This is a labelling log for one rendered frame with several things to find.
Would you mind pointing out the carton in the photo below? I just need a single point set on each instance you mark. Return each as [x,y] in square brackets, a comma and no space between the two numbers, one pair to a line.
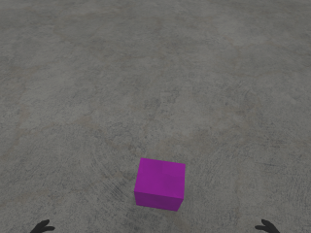
[160,184]

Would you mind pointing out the right robot hand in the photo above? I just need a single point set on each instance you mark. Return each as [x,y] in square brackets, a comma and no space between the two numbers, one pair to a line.
[269,227]

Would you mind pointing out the left robot hand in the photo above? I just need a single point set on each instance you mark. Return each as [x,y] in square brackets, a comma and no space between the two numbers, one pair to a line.
[41,227]

